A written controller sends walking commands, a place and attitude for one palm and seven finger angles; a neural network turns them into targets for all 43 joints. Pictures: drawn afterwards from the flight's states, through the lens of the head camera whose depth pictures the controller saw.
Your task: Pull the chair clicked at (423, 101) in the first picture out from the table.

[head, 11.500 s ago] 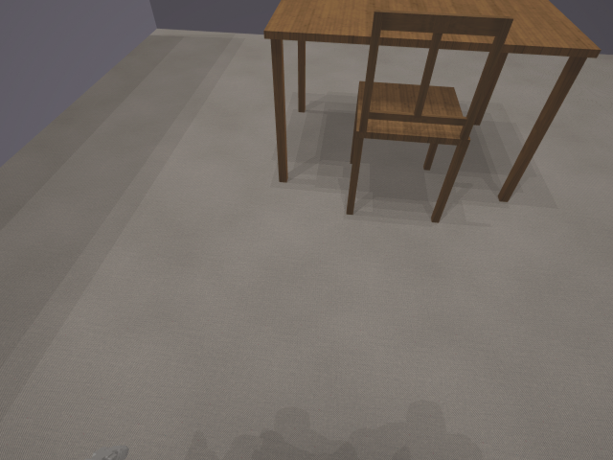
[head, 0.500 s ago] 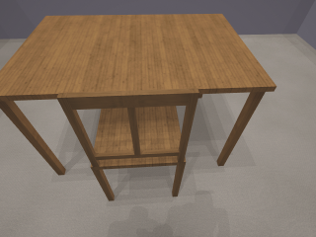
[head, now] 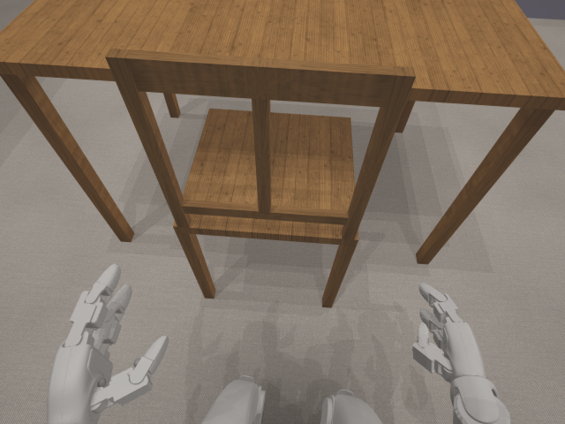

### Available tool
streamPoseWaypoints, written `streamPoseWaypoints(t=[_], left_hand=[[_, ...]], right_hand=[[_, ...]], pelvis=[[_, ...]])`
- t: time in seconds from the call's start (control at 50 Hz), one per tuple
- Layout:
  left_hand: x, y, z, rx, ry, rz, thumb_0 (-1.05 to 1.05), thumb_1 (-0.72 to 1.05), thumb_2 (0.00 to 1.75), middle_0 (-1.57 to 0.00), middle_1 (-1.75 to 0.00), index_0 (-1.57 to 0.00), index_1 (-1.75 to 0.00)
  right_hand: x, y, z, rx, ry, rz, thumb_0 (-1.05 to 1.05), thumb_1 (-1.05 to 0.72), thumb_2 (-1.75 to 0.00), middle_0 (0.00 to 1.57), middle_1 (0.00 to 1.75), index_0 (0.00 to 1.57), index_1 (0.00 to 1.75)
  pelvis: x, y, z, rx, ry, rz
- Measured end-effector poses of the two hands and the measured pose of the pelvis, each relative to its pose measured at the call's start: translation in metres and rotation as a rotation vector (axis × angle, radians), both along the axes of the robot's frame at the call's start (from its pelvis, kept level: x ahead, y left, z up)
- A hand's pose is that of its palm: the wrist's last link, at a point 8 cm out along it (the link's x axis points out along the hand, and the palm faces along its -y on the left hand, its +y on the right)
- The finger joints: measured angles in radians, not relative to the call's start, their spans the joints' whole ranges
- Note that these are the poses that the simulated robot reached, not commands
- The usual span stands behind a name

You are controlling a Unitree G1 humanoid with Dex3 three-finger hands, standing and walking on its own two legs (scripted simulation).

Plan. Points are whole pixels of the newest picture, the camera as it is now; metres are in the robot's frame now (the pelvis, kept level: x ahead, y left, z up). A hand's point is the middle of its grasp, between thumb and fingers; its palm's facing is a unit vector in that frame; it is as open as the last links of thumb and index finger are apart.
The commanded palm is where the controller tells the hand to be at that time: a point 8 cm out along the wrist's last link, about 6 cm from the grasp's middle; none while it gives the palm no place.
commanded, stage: raise the hand toward the chair's back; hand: left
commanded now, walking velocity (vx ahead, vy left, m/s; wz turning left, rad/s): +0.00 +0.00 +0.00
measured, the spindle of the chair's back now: (263, 162) +0.53 +0.11 +0.01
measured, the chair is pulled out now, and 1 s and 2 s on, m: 0.00 0.00 0.00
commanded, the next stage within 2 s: aim the fingers beside a spindle in 1.52 s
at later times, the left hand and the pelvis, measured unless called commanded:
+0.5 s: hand (158, 311) +0.24 +0.19 +0.05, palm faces +0.02 -1.00 -0.07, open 14.9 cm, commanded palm +0.21 +0.26 +0.06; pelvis +0.00 +0.01 +0.01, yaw -1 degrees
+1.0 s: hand (118, 281) +0.26 +0.24 +0.08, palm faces +0.07 -1.00 -0.05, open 16.9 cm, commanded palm +0.24 +0.30 +0.07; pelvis +0.01 +0.04 +0.03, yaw -1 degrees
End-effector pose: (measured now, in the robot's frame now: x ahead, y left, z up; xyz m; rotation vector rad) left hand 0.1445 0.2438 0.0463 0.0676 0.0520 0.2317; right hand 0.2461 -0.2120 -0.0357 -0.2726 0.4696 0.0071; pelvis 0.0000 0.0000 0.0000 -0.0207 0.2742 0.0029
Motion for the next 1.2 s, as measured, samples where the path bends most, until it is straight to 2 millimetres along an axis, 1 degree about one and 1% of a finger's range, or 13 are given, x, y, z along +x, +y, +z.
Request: streamPoseWaypoints(t=[0.06, 0.1, 0.2, 0.26, 0.34, 0.42, 0.52, 0.58, 0.72, 0.8, 0.88, 1.04, 1.2], left_hand=[[0.019, -0.01, 0.024, 0.015, -0.172, -0.085, 0.02, 0.35, 0.67, -0.14, -0.21, -0.14, -0.21], [0.038, -0.023, 0.026, 0.011, -0.204, -0.198, 0.01, 0.3, 0.65, -0.13, -0.2, -0.13, -0.2], [0.074, -0.042, -0.006, -0.06, 0.063, -0.365, 0.01, 0.19, 0.6, -0.12, -0.19, -0.13, -0.19], [0.073, -0.031, -0.009, -0.095, 0.161, -0.257, 0.01, 0.12, 0.57, -0.12, -0.18, -0.13, -0.18], [0.063, -0.005, 0.014, -0.047, 0.075, -0.074, 0.01, 0.03, 0.53, -0.12, -0.16, -0.12, -0.16], [0.061, 0.007, 0.024, 0.026, -0.04, -0.075, 0.0, -0.07, 0.49, -0.1, -0.14, -0.1, -0.15], [0.072, -0.002, 0.002, -0.018, 0.012, -0.233, 0.0, -0.19, 0.44, -0.08, -0.13, -0.09, -0.13], [0.075, 0.0, 0.001, -0.046, 0.051, -0.248, 0.0, -0.26, 0.41, -0.08, -0.12, -0.09, -0.12], [0.076, 0.028, 0.033, -0.011, -0.064, -0.11, 0.0, -0.41, 0.35, -0.07, -0.09, -0.07, -0.09], [0.082, 0.033, 0.022, -0.008, -0.027, -0.154, 0.0, -0.46, 0.32, -0.06, -0.08, -0.07, -0.09], [0.085, 0.033, 0.011, -0.042, 0.046, -0.212, -0.01, -0.48, 0.31, -0.06, -0.08, -0.06, -0.08], [0.09, 0.055, 0.036, 0.001, -0.051, -0.142, -0.01, -0.5, 0.31, -0.06, -0.08, -0.07, -0.08], [0.098, 0.051, 0.015, -0.048, 0.049, -0.213, -0.01, -0.5, 0.3, -0.06, -0.08, -0.06, -0.08]], right_hand=[[-0.015, 0.014, -0.025, 0.037, 0.053, 0.019, 0.01, -0.9, -0.9, 0.2, 0.3, 0.2, 0.3], [-0.031, 0.018, -0.039, 0.062, 0.101, 0.004, 0.01, -0.9, -0.9, 0.2, 0.3, 0.2, 0.3], [-0.078, 0.009, -0.054, 0.104, 0.237, -0.125, 0.01, -0.9, -0.9, 0.2, 0.3, 0.2, 0.3], [-0.102, -0.007, -0.048, 0.091, 0.291, -0.217, 0.01, -0.9, -0.9, 0.2, 0.3, 0.2, 0.3], [-0.118, -0.026, -0.038, 0.035, 0.325, -0.272, 0.01, -0.9, -0.9, 0.2, 0.3, 0.2, 0.3], [-0.115, -0.038, -0.036, -0.031, 0.322, -0.243, 0.01, -0.9, -0.9, 0.2, 0.3, 0.2, 0.3], [-0.095, -0.038, -0.031, -0.056, 0.26, -0.234, 0.01, -0.9, -0.9, 0.2, 0.3, 0.2, 0.3], [-0.08, -0.029, -0.02, -0.041, 0.209, -0.239, 0.01, -0.9, -0.9, 0.2, 0.3, 0.2, 0.3], [-0.052, 0.006, -0.003, 0.003, 0.143, -0.156, 0.01, -0.9, -0.9, 0.2, 0.3, 0.2, 0.3], [-0.045, 0.019, -0.006, 0.009, 0.148, -0.104, 0.01, -0.9, -0.9, 0.2, 0.3, 0.2, 0.3], [-0.048, 0.024, -0.008, 0.008, 0.168, -0.109, 0.01, -0.9, -0.9, 0.2, 0.3, 0.2, 0.3], [-0.068, 0.021, -0.007, -0.013, 0.223, -0.142, 0.01, -0.9, -0.9, 0.2, 0.3, 0.2, 0.3], [-0.083, 0.012, -0.009, -0.033, 0.257, -0.185, 0.01, -0.9, -0.9, 0.2, 0.3, 0.2, 0.3]], pelvis=[[-0.007, -0.001, -0.007, -0.014, 0.01, 0.014], [-0.01, -0.002, -0.009, -0.016, 0.018, 0.012], [-0.01, -0.001, -0.002, -0.002, 0.017, -0.007], [-0.003, 0.0, 0.008, 0.006, 0.011, -0.024], [0.006, 0.003, 0.017, 0.008, 0.013, -0.031], [0.007, 0.008, 0.014, -0.002, 0.026, -0.015], [0.005, 0.015, 0.009, -0.011, 0.033, -0.015], [0.008, 0.019, 0.014, -0.012, 0.024, -0.019], [0.014, 0.027, 0.023, -0.02, 0.008, -0.007], [0.012, 0.031, 0.021, -0.026, 0.012, 0.0], [0.012, 0.035, 0.022, -0.031, 0.007, -0.002], [0.014, 0.041, 0.027, -0.035, 0.0, -0.001], [0.012, 0.044, 0.028, -0.036, 0.002, -0.008]])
